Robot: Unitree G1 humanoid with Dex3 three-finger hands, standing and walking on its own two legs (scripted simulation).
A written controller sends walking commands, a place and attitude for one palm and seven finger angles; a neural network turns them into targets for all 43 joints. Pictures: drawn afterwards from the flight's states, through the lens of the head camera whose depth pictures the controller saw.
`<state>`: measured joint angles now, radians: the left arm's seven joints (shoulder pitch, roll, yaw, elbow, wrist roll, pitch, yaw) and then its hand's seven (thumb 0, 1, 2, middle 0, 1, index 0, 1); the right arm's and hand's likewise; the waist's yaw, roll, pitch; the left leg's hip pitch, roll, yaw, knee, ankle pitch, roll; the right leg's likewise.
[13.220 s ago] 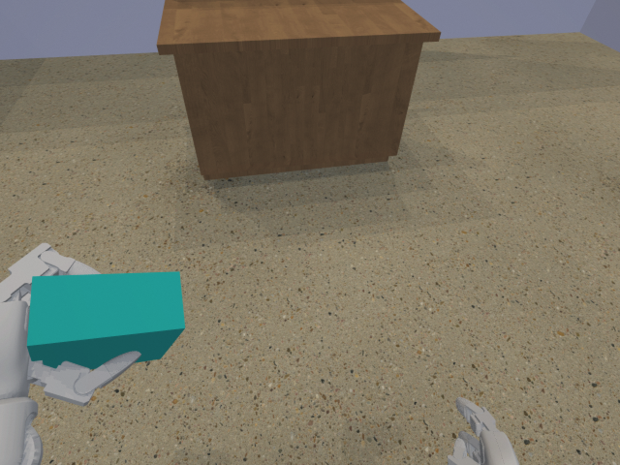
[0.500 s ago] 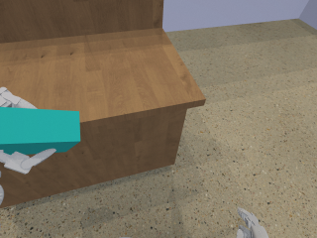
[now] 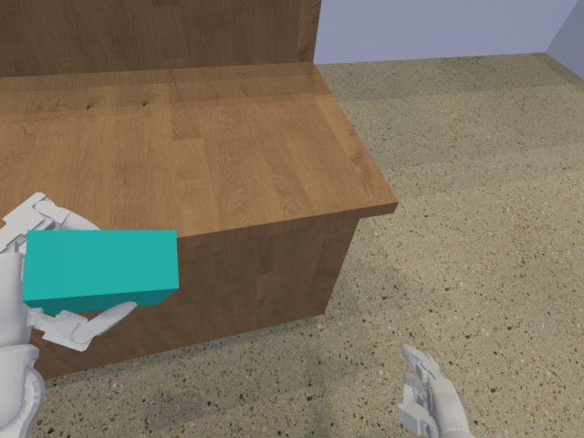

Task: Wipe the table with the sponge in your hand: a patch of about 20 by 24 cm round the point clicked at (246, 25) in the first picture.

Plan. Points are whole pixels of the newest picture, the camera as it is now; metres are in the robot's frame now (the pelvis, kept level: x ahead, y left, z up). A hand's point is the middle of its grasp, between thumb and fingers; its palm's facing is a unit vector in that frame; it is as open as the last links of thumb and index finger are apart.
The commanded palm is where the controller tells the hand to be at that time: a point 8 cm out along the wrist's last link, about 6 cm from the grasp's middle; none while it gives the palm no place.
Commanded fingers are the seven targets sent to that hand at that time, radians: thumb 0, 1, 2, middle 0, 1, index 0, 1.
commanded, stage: come to a stop and stand still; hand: left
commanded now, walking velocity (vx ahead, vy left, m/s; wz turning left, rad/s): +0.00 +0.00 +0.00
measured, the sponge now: (126, 273) +0.24 +0.22 +0.14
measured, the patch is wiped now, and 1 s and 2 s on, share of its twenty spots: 0.00 0.00 0.00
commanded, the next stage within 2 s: look again from close up in 0.26 s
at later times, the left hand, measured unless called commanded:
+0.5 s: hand (87, 280) +0.22 +0.25 +0.15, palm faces +0.37 -0.86 -0.36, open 10.1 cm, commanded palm +0.16 +0.28 +0.17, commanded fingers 0.00 0.10 1.30 -1.20 -1.60 -1.20 -1.60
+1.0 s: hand (85, 293) +0.21 +0.24 +0.14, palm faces +0.35 -0.86 -0.38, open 10.1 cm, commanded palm +0.16 +0.28 +0.17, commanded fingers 0.00 0.10 1.30 -1.20 -1.60 -1.20 -1.60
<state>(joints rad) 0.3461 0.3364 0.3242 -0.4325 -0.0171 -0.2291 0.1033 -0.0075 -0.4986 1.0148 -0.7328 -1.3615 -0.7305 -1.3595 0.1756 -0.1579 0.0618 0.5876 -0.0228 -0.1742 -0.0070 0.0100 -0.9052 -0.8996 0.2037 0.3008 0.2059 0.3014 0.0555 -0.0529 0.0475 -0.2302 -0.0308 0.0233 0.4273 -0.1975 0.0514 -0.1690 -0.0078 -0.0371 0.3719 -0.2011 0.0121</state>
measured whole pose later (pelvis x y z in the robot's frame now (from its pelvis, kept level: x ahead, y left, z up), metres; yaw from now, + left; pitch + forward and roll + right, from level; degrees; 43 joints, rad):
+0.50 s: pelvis +0.00 +0.00 +0.00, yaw +0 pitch +0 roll -1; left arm 0.42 0.35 0.33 -0.42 -0.04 -0.18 0.10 -0.01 -0.50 1.02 -0.74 -1.36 -0.73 -1.36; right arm 0.21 -0.20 0.03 0.57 -0.01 -0.09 -0.04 0.01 -0.91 -0.90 0.20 0.30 0.20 0.30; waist 0.02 -0.02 0.03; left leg -0.21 -0.03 0.02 0.41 -0.19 0.05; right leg -0.14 0.00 -0.04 0.34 -0.19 0.01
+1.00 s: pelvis +0.00 +0.00 +0.00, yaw +0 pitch +0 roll -2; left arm 0.45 0.35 0.31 -0.41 -0.04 -0.19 0.10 -0.01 -0.50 1.02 -0.74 -1.36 -0.73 -1.36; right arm 0.21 -0.22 0.02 0.56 -0.02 -0.07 -0.03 0.01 -0.91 -0.90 0.20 0.30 0.20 0.30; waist 0.02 0.01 0.02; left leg -0.23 -0.02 0.01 0.44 -0.20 0.05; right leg -0.15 0.01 -0.04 0.34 -0.18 0.01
